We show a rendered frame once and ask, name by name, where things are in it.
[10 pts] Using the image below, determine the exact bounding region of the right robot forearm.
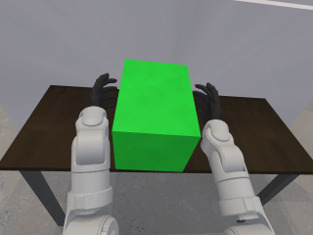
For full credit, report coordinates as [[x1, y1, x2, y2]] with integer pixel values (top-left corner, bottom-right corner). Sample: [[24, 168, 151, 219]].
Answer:
[[201, 119, 276, 235]]

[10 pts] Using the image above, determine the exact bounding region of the left robot forearm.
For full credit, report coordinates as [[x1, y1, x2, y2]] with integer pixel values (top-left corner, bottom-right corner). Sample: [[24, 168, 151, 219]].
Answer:
[[63, 106, 112, 235]]

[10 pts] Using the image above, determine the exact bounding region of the table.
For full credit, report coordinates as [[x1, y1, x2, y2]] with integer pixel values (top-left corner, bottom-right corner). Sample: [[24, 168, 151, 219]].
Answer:
[[0, 85, 313, 226]]

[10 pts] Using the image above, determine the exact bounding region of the robot right hand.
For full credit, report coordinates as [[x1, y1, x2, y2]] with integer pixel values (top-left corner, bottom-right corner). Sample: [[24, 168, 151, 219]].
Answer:
[[192, 82, 222, 125]]

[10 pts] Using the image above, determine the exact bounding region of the robot left hand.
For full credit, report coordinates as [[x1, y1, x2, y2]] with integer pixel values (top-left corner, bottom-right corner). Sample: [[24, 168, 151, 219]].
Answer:
[[86, 73, 117, 110]]

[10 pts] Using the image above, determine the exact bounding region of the robot left upper arm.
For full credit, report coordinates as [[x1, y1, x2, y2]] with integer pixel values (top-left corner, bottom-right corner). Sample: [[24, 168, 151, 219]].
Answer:
[[64, 214, 119, 235]]

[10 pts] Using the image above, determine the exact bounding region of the carton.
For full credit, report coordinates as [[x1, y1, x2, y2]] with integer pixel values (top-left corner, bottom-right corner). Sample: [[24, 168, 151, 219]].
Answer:
[[112, 59, 201, 172]]

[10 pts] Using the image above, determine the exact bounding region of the robot right upper arm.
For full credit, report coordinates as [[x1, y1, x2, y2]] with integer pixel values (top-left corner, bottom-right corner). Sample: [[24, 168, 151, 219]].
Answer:
[[222, 223, 274, 235]]

